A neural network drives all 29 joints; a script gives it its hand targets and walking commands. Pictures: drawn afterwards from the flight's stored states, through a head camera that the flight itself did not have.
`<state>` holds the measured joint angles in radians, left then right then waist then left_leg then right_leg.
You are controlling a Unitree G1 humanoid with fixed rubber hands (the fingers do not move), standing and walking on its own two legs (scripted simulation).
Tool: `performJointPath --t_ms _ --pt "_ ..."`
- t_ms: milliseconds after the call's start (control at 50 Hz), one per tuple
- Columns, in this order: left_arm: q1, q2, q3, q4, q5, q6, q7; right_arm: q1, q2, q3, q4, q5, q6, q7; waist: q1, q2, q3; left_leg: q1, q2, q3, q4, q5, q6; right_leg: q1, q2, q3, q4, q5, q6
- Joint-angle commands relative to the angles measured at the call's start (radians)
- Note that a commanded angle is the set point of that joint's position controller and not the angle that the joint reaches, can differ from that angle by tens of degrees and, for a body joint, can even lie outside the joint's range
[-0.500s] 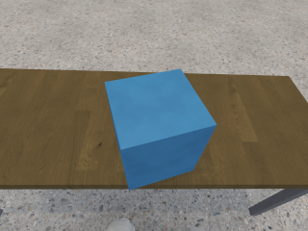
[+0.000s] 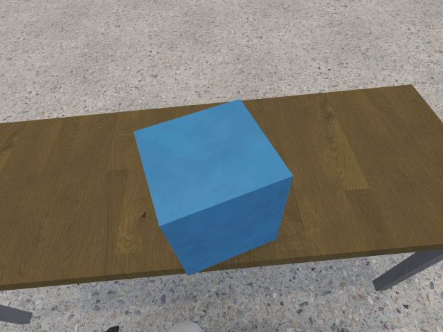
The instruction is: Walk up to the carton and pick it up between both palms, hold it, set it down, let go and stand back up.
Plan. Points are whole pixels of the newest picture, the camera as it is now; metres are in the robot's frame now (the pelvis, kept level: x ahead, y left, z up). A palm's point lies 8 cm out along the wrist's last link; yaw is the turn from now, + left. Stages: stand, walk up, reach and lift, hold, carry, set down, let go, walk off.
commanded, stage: stand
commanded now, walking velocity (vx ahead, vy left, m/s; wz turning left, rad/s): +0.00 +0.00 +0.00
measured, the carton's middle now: (212, 191) +0.37 +0.04 +0.00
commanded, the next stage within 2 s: none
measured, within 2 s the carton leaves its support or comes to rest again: neither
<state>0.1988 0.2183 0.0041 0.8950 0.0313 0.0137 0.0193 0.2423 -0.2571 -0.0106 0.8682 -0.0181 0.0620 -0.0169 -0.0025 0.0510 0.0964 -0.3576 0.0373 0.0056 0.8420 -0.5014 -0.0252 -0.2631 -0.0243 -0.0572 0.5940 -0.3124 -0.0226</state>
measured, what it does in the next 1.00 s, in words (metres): steps on the spot: left foot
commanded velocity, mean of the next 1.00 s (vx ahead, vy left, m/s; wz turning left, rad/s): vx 0.00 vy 0.00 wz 0.00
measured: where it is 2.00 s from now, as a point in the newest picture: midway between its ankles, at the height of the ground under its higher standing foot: outside the picture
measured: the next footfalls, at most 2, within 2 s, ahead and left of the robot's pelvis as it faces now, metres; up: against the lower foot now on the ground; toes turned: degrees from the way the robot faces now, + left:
left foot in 0.06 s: +0.05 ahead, +0.15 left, +0.00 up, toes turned +1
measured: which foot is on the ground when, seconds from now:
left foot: up 0.00-0.04, down 0.06-1.00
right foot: down 0.00-1.00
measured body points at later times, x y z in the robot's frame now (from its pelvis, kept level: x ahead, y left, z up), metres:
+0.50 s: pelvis -0.02 +0.02 +0.00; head -0.01 +0.00 +0.45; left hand +0.07 +0.28 -0.12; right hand +0.07 -0.24 -0.14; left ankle +0.01 +0.15 -0.73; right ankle -0.01 -0.10 -0.73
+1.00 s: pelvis -0.02 +0.03 +0.00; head +0.01 +0.02 +0.45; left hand +0.05 +0.29 -0.13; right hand +0.06 -0.23 -0.13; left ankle +0.01 +0.15 -0.73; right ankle -0.01 -0.10 -0.73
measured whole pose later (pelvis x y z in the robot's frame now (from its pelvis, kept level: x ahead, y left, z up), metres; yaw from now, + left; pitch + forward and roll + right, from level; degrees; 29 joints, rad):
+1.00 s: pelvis -0.02 +0.03 +0.00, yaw -1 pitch -1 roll +0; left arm 0.27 0.26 -0.01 0.86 0.00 0.01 -0.01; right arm 0.29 -0.25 0.00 0.78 0.00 0.02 0.00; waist 0.00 0.01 0.06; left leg -0.29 0.02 0.03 0.57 -0.27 -0.01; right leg -0.27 -0.03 -0.01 0.58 -0.29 0.02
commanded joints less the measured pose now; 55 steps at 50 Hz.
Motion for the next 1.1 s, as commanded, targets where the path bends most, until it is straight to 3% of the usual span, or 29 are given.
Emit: performJointPath --t_ms 0,20,40,60,80,100,120,160,200,220,240,320,380,440,500,560,600,640,680,740,760,780,820,900,1080 --pt "0.046 0.246 0.067 -0.056 -0.006 -0.01 0.001 0.042 -0.078 -0.031 -0.085 0.003 -0.063 -0.001 0.018 -0.21 -0.137 0.027 -0.017 0.026 -0.309 0.066 0.005 0.173 -0.19 0.209 -0.095 0.388 -0.143" --pt "-0.016 0.258 0.065 -0.071 -0.014 -0.004 -0.001 0.052 -0.099 -0.037 -0.075 0.013 -0.07 0.0 -0.01 -0.178 -0.103 0.116 -0.018 0.037 -0.411 0.288 0.004 0.078 -0.179 0.184 -0.082 0.399 -0.111" --pt "-0.016 0.244 0.064 -0.078 -0.019 -0.002 -0.006 0.076 -0.119 -0.045 -0.071 0.005 -0.074 0.0 -0.02 -0.154 -0.112 0.172 -0.022 0.018 -0.438 0.359 0.021 0.064 -0.145 0.153 -0.038 0.395 -0.075" --pt "-0.009 0.222 0.054 -0.089 -0.029 -0.006 -0.006 0.081 -0.145 -0.051 -0.073 -0.001 -0.08 -0.003 -0.022 -0.121 -0.137 0.241 0.036 -0.052 -0.404 0.519 0.046 0.002 -0.124 0.127 0.001 0.383 -0.035" --pt "0.062 0.171 0.048 -0.098 -0.031 -0.01 -0.021 0.153 -0.176 -0.067 -0.066 -0.018 -0.088 -0.003 -0.018 -0.015 -0.222 0.327 0.144 -0.201 -0.43 0.299 0.111 -0.091 -0.051 0.073 0.077 -0.011 -0.002" --pt "-0.012 0.145 0.031 -0.108 -0.039 0.005 -0.016 0.046 -0.247 -0.082 -0.09 0.004 -0.08 -0.009 -0.021 0.125 -0.103 0.118 0.276 -0.332 -0.527 0.328 0.185 -0.094 0.012 0.05 0.153 -0.115 0.028" --pt "0.026 0.151 0.038 -0.109 -0.03 0.016 -0.016 -0.02 -0.246 -0.076 -0.114 0.006 -0.077 -0.009 0.015 0.165 -0.11 0.031 0.299 -0.327 -0.542 0.258 0.228 0.0 -0.01 0.066 0.193 -0.14 0.028" --pt "0.029 0.187 0.045 -0.105 -0.031 0.001 -0.018 -0.078 -0.2 -0.051 -0.144 0.008 -0.073 -0.004 0.028 0.143 -0.068 0.07 0.202 -0.165 -0.459 0.503 0.166 0.002 -0.015 0.062 0.028 0.008 0.028" --pt "0.052 0.205 0.045 -0.09 -0.027 -0.021 -0.018 -0.038 -0.181 -0.04 -0.14 0.01 -0.073 -0.008 0.014 0.09 -0.13 0.124 0.139 -0.092 -0.329 0.651 0.103 0.057 -0.063 0.097 -0.05 0.299 0.013" --pt "0.067 0.215 0.047 -0.089 -0.024 -0.027 -0.016 -0.007 -0.175 -0.038 -0.138 0.011 -0.073 -0.005 0.012 0.078 -0.174 0.129 0.112 -0.069 -0.273 0.617 0.078 0.092 -0.094 0.129 -0.068 0.379 -0.005" --pt "0.043 0.234 0.053 -0.094 -0.026 -0.025 -0.017 0.03 -0.158 -0.032 -0.138 0.019 -0.071 -0.003 -0.014 0.023 -0.177 0.126 0.081 -0.052 -0.292 0.539 0.064 0.08 -0.105 0.146 -0.048 0.392 -0.027" --pt "0.033 0.219 0.04 -0.104 -0.033 -0.012 -0.017 0.002 -0.177 -0.038 -0.139 0.024 -0.062 -0.003 -0.003 -0.02 -0.157 0.157 0.087 -0.071 -0.311 0.432 0.064 0.005 -0.083 0.14 -0.088 0.238 -0.029" --pt "0.037 0.224 0.043 -0.104 -0.033 -0.012 -0.018 0.016 -0.156 -0.031 -0.142 0.021 -0.056 0.004 -0.001 -0.092 -0.097 0.129 0.053 -0.055 -0.307 0.241 0.047 -0.044 -0.109 0.191 -0.192 0.029 -0.046" --pt "-0.012 0.245 0.045 -0.121 -0.032 -0.01 -0.019 0.037 -0.152 -0.033 -0.143 0.012 -0.05 0.007 -0.021 -0.16 -0.028 0.114 0.026 -0.034 -0.285 0.205 0.028 -0.118 -0.141 0.231 -0.257 -0.048 -0.065" --pt "-0.018 0.24 0.046 -0.141 -0.029 -0.011 -0.021 0.062 -0.152 -0.033 -0.151 0.006 -0.06 0.014 -0.022 -0.146 -0.054 0.123 0.034 -0.048 -0.32 0.149 0.039 -0.129 -0.129 0.225 -0.266 -0.199 -0.061" --pt "0.002 0.224 0.046 -0.15 -0.033 -0.016 -0.02 0.035 -0.177 -0.036 -0.17 0.004 -0.071 0.016 -0.002 -0.101 -0.07 0.097 0.058 -0.086 -0.35 0.274 0.045 -0.057 -0.097 0.179 -0.205 -0.034 -0.037" --pt "0.019 0.221 0.049 -0.135 -0.031 -0.014 -0.026 0.053 -0.173 -0.039 -0.167 0.012 -0.078 0.013 -0.001 -0.078 -0.075 0.084 0.076 -0.122 -0.425 0.175 0.058 -0.052 -0.067 0.144 -0.163 -0.068 -0.017" --pt "0.051 0.197 0.042 -0.132 -0.027 -0.011 -0.032 0.037 -0.192 -0.045 -0.17 0.014 -0.082 0.008 0.02 -0.018 -0.07 0.028 0.118 -0.176 -0.493 0.084 0.082 -0.005 -0.04 0.11 -0.093 -0.03 -0.002" --pt "0.071 0.203 0.045 -0.132 -0.027 -0.019 -0.026 -0.006 -0.193 -0.046 -0.183 0.01 -0.075 0.011 0.036 0.02 -0.062 -0.013 0.105 -0.15 -0.451 0.197 0.079 0.042 -0.06 0.125 -0.098 0.064 -0.008" --pt "0.07 0.215 0.043 -0.136 -0.026 -0.027 -0.023 0.039 -0.181 -0.04 -0.181 0.015 -0.076 0.013 0.016 0.015 -0.084 0.033 0.083 -0.117 -0.434 0.25 0.069 0.014 -0.068 0.138 -0.105 0.081 -0.007" --pt "0.074 0.21 0.044 -0.132 -0.024 -0.027 -0.023 0.044 -0.179 -0.04 -0.178 0.015 -0.078 0.012 0.017 0.039 -0.1 0.052 0.088 -0.117 -0.436 0.265 0.072 0.02 -0.066 0.129 -0.095 0.093 -0.006" --pt "0.077 0.209 0.041 -0.132 -0.024 -0.026 -0.021 0.043 -0.181 -0.041 -0.18 0.014 -0.08 0.009 0.018 0.015 -0.115 0.062 0.099 -0.121 -0.426 0.317 0.079 0.031 -0.061 0.12 -0.078 0.13 -0.001" --pt "0.081 0.199 0.037 -0.128 -0.026 -0.027 -0.019 0.05 -0.177 -0.04 -0.177 0.015 -0.077 0.009 0.016 0.002 -0.117 0.072 0.09 -0.108 -0.4 0.307 0.078 0.026 -0.073 0.13 -0.109 0.126 -0.002" --pt "0.085 0.199 0.035 -0.122 -0.028 -0.025 -0.021 0.074 -0.169 -0.038 -0.166 0.018 -0.071 0.011 0.003 -0.016 -0.112 0.081 0.086 -0.114 -0.428 0.205 0.069 -0.008 -0.067 0.121 -0.126 0.053 0.0" --pt "0.09 0.196 0.033 -0.127 -0.032 -0.034 -0.014 0.07 -0.165 -0.036 -0.163 0.017 -0.071 0.009 -0.01 -0.065 -0.128 0.143 0.068 -0.071 -0.355 0.394 0.062 -0.002 -0.084 0.135 -0.133 0.211 -0.007"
